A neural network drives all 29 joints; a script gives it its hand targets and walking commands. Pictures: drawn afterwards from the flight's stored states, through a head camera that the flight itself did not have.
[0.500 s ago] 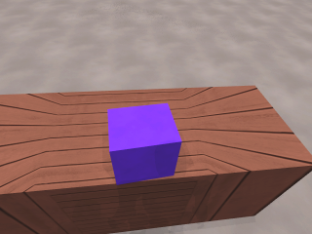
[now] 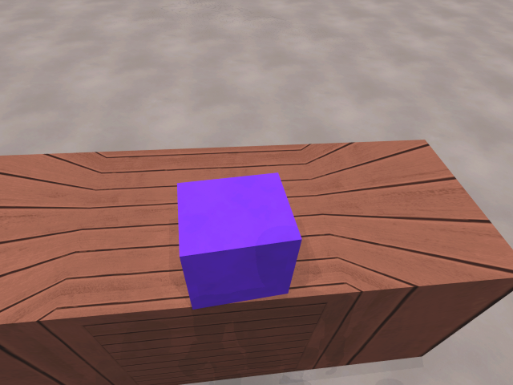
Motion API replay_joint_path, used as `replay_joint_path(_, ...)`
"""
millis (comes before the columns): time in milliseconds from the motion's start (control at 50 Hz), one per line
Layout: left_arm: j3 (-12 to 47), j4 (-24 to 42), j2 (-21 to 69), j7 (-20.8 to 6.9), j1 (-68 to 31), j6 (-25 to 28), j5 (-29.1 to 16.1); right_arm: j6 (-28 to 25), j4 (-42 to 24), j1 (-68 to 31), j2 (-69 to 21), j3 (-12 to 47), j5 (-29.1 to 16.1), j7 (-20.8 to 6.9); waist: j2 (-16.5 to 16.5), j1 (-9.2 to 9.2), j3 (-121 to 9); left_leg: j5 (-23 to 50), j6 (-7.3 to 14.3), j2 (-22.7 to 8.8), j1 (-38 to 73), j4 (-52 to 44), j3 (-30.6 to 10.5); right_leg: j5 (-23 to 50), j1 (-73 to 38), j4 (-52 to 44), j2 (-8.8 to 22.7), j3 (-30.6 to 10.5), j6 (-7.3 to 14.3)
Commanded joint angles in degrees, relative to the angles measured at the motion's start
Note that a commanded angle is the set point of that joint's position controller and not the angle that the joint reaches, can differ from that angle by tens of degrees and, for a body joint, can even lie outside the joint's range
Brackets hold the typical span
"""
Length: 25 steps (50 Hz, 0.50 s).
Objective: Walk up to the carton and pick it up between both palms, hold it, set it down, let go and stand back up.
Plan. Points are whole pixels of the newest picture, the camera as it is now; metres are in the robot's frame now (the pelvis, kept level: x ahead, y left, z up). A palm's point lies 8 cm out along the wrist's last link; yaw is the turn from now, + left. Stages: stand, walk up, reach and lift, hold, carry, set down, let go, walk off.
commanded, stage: stand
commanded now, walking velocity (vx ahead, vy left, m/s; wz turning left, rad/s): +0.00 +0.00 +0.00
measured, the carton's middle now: (235, 241) +0.42 +0.05 -0.06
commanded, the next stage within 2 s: none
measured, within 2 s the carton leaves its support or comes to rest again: neither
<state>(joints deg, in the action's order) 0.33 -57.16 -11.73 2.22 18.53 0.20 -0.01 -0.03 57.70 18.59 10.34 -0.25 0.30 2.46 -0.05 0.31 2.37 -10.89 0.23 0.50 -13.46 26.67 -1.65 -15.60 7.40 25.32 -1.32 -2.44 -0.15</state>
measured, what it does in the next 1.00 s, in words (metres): stands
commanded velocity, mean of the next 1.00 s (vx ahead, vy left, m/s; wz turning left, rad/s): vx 0.00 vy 0.00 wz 0.00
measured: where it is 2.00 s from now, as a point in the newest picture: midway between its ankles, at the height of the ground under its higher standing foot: outside the picture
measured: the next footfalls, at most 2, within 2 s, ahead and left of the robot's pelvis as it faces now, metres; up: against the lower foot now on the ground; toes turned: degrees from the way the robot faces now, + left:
none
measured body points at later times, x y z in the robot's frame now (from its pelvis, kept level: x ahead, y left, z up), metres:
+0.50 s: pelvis +0.01 +0.00 +0.00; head +0.01 +0.01 +0.45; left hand +0.01 +0.24 -0.15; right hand +0.01 -0.23 -0.15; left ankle +0.04 +0.11 -0.74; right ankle -0.02 -0.12 -0.74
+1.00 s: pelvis +0.01 +0.00 +0.00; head +0.02 +0.00 +0.45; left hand +0.01 +0.24 -0.15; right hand +0.02 -0.23 -0.15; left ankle +0.04 +0.12 -0.74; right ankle -0.02 -0.12 -0.74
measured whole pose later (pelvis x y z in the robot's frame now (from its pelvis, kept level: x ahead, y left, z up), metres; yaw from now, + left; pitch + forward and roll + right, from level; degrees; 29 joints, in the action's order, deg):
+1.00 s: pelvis +0.01 +0.00 +0.00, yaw +0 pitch -2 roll +0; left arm 0.5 -60.0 -10.7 2.5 18.0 0.2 0.0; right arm -0.2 59.7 17.8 9.8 0.2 0.1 2.9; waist -0.1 0.3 2.3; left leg -11.2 0.3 0.8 -12.4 25.5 -1.5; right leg -16.0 6.4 24.2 -0.7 -2.3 -0.4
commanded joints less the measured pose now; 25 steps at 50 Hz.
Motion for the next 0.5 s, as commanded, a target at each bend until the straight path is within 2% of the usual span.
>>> replay_joint_path(0,-1.4,1.9,-6.8,0.4,3.5,0.8,0.0,-0.6,-1.8,3.5,7.1,-1.3,0.0,0.4,0.7,0.04,2.2,2.2,-0.1,-5.4,2.0,-5.2,-5.2,3.5,5.3,-6.0,5.5,-4.2,0.7)
replay_joint_path(480,-1.3,-0.2,-5.8,0.6,3.8,0.7,0.1,-0.7,-0.5,3.4,6.6,-1.1,-0.1,0.7,0.6,0.0,2.3,3.0,-0.2,-5.4,2.5,-5.8,-4.8,4.4,4.7,-6.2,5.8,-3.5,0.5)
